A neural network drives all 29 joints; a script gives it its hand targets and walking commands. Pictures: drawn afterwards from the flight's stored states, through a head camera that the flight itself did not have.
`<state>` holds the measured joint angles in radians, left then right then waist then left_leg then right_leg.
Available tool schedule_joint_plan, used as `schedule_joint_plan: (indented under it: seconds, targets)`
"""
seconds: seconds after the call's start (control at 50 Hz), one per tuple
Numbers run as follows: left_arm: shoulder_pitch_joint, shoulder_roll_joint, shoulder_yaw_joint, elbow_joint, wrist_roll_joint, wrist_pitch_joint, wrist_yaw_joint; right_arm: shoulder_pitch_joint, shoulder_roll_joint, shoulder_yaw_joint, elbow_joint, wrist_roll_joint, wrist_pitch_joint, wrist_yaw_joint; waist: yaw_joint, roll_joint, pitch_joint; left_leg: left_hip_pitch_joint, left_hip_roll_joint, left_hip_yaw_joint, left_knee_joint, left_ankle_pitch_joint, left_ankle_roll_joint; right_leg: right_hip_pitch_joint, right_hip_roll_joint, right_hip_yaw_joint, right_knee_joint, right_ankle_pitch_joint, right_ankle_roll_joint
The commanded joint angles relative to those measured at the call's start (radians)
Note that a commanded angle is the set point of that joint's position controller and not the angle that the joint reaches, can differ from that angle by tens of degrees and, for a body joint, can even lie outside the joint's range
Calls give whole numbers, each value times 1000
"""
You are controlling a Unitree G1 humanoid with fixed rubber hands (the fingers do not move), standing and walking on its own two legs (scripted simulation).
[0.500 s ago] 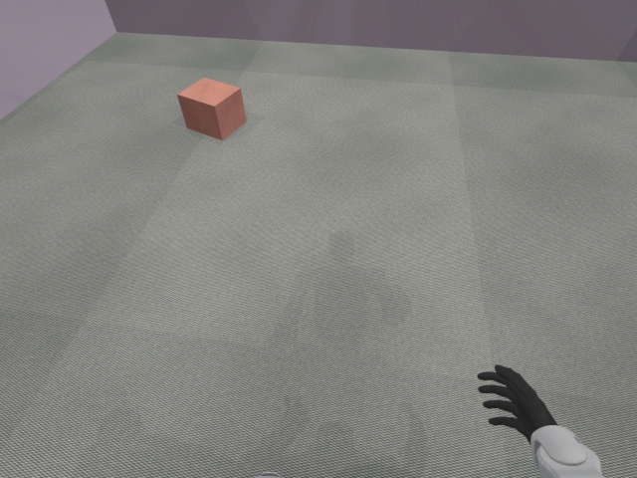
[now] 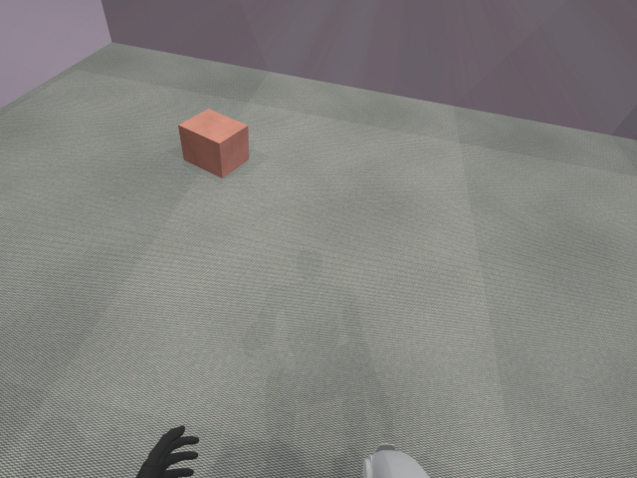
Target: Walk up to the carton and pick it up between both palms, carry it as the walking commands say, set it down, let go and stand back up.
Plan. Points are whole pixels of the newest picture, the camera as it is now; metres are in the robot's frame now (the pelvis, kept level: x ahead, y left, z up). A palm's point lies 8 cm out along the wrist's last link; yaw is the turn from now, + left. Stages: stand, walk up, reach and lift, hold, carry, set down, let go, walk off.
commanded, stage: walk up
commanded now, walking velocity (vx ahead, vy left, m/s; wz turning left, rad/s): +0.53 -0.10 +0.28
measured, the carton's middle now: (215, 143) +1.87 +0.33 -0.68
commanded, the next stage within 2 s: none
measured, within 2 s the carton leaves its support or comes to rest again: neither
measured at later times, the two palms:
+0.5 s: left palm (128, 458) +0.23 +0.25 -0.16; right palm (396, 232) +0.60 -0.20 -0.07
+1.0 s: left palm (184, 189) +0.77 +0.25 -0.11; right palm (408, 256) +0.59 -0.24 -0.13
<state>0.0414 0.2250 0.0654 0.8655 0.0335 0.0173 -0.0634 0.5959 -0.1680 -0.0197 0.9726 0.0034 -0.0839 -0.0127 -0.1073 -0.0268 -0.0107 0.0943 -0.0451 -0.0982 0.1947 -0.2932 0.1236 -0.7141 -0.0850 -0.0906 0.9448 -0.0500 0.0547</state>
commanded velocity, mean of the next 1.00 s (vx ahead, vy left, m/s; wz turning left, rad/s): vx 0.51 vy -0.12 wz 0.11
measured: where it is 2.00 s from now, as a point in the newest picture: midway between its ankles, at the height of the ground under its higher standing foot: (263, 263)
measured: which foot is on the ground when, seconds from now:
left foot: down 0.00-0.22, up 0.24-0.56, down 0.58-1.00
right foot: up 0.00-0.20, down 0.22-0.60, up 0.62-1.00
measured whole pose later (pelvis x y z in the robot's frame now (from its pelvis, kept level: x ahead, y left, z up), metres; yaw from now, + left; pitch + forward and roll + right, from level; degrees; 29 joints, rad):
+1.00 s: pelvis +0.63 +0.02 -0.01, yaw +5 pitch +0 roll +1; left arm 0.11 0.21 0.04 0.85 0.03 -0.02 -0.07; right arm 0.44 -0.25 -0.05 1.00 -0.02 -0.07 0.00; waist -0.09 0.00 0.00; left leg -0.05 0.09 0.10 0.31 -0.26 -0.07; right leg -0.49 -0.14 -0.10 0.59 -0.14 0.05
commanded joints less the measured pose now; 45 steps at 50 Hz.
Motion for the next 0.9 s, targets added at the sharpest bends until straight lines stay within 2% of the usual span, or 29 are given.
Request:
schedule_joint_plan:
  seconds: [0.0, 0.04, 0.1, 0.12, 0.14, 0.16, 0.18, 0.2, 0.22, 0.24, 0.26, 0.28, 0.32, 0.38, 0.4, 0.42, 0.44, 0.5, 0.52, 0.54, 0.56, 0.58, 0.6, 0.62, 0.64, 0.68, 0.74, 0.78, 0.88]
  targets:
    - [-204, 40, 6, -94, -1, -25, -2, 152, -122, -18, 18, -6, -10, -20, -22, 152, 142, 69, 242, -79, 43, 902, -149, -162, 31, -71, -68, -23, -29]
    - [-232, 16, 3, -111, -1, -31, 1, 171, -115, -11, 31, -6, -8, -26, -31, 169, 152, 63, 236, -63, 74, 1060, -175, -112, 62, -99, -143, -55, -52]
    - [-151, 23, 3, -80, -8, -37, 23, 134, -149, -3, 47, -10, -20, -43, 31, 214, 103, 3, 217, -16, 200, 1461, -181, 167, 154, -167, -343, -92, -95]
    - [-71, 30, 0, -48, -10, -45, 33, 104, -173, -8, 54, -8, -26, -49, 65, 227, 62, -21, 219, -28, 281, 1489, -165, 310, 184, -168, -397, -54, -93]
    - [68, 67, 15, -4, -10, -56, 44, 74, -190, -10, 48, 2, -30, -52, 133, 221, 30, -103, 243, -71, 416, 1533, -171, 492, 171, -141, -436, -28, -112]
    - [266, 132, 34, 54, -3, -67, 57, 11, -173, -3, 31, 13, -38, -52, 230, 207, -39, -295, 252, -102, 597, 1423, -173, 784, 84, -55, -468, 64, -155]
    - [438, 213, 60, 100, 4, -73, 69, -34, -159, 1, -17, 28, -49, -45, 311, 92, -234, -536, 203, -85, 956, 836, -177, 1138, -144, 189, -429, 154, -270]
    - [521, 226, 63, 149, 10, -72, 69, -119, -87, 8, -68, 22, -50, -34, 314, -115, -267, -754, 30, 14, 1314, -342, -162, 1261, -381, 455, -425, 602, -372]
    - [508, 167, 54, 164, -14, -78, 61, -250, -172, -23, -108, 22, -61, -32, 313, 40, -212, -713, 69, -30, 1320, -235, -134, 1092, -362, 409, -447, 879, -381]
    - [500, 204, 54, 163, 3, -93, 68, -278, -128, -19, -166, 9, -54, -16, 263, -83, -221, -863, 91, -25, 1337, -210, -139, 1128, -353, 413, -490, 634, -445]
    - [426, 149, 42, 158, 1, -101, 74, -278, -132, -11, -170, -7, -48, -5, 225, -51, -137, -911, 129, -7, 1341, -161, -123, 1022, -328, 404, -593, 344, -408]
    - [387, 81, 21, 145, -2, -105, 74, -326, -125, -11, -170, -36, -35, 8, 199, 0, -34, -900, 143, 10, 1296, -174, -105, 870, -282, 371, -667, 219, -365]
    - [333, 68, 7, 158, -15, -110, 78, -342, -86, -14, -181, -64, -10, 25, 104, 72, 125, -798, 181, 17, 1154, -166, -96, 561, -249, 261, -767, 148, -313]
    - [180, 73, 3, 135, -22, -129, 67, -373, -51, 5, -235, -44, 23, 43, -26, 21, 241, -552, 242, 46, 757, -41, -112, 186, -182, 64, -892, -7, -225]
    - [178, 82, 3, 134, -20, -127, 60, -402, -56, 12, -247, -34, 22, 53, -23, -5, 230, -453, 227, 81, 599, 74, -122, 168, -111, 2, -859, -65, -205]
    - [237, 104, 9, 135, -24, -127, 52, -441, -71, 13, -236, -25, 21, 57, 16, -18, 173, -366, 177, 141, 550, 227, -137, 192, -58, -29, -826, -24, -194]
    - [270, 128, 11, 144, -29, -131, 44, -415, -93, 7, -218, -14, 24, 60, 16, -49, 108, -328, 161, 138, 524, 312, -140, 277, -62, -36, -800, 32, -184]
    - [424, 181, 16, 176, -53, -115, 33, -432, -172, -4, -180, -29, 20, 43, 67, 34, 29, -302, 90, 238, 401, 267, -120, 523, -72, -42, -576, 376, -161]
    - [424, 184, 16, 183, -53, -107, 37, -345, -190, -15, -154, -42, 10, 36, 18, 59, -5, -195, 70, 243, 332, 262, -106, 524, -55, -55, -415, 405, -136]
    - [443, 178, 16, 169, -47, -105, 43, -216, -243, -33, -113, -65, -1, 28, -32, 90, -63, -19, 109, 210, 329, 294, -100, 428, -9, -67, -237, 247, -109]
    - [484, 128, 8, 141, -40, -98, 49, -104, -332, -62, -103, -86, 4, 18, -63, 204, -160, 174, 404, -117, 340, 312, -28, 241, 44, -77, 66, -243, -79]
    - [580, 30, -15, 127, -68, -80, 60, -30, -416, -88, -86, -72, 20, 3, -40, 370, -292, 245, 649, -553, 190, 246, 135, 127, 98, 11, 372, -566, -51]
    - [475, 136, 16, 118, -33, -69, 60, -97, -369, -86, -79, -48, 30, 0, -28, 196, -241, 104, 603, -642, 107, 91, 137, 109, 49, 81, 427, -476, -49]
    - [352, 157, 31, 78, -21, -73, 51, -166, -334, -68, -94, -53, 20, 3, -17, 72, -110, -30, 514, -490, 76, 145, 66, 109, 19, 108, 401, -423, -45]
    - [318, 102, 22, 74, -32, -76, 50, -239, -300, -61, -95, -57, 7, 7, 31, 46, -28, -92, 479, -319, 96, 247, 23, 93, 4, 121, 366, -348, -47]
    - [345, 40, 11, 72, -33, -58, 41, -323, -224, -48, -99, -39, -7, 17, 97, 129, 19, -255, 387, -127, 78, 345, -10, 174, -50, 83, 268, -293, -53]
    - [311, 2, 0, 41, -17, -34, 25, -276, -158, -33, -68, -32, -15, 24, 127, 145, 28, -332, 346, -30, 33, 276, -17, 224, -51, 64, 143, -228, -38]
    - [235, 6, -4, 0, -12, -26, 10, -246, -180, -40, -54, -28, -16, 15, 113, 184, 69, -349, 361, -25, -25, 193, 4, 185, -62, 42, 16, -179, -16]
    - [92, 43, -5, -58, -10, -32, -12, -231, -263, -68, -46, -26, -8, 8, 83, 210, 92, -341, 341, 63, -77, 24, -40, 263, -69, 10, -293, -84, 6]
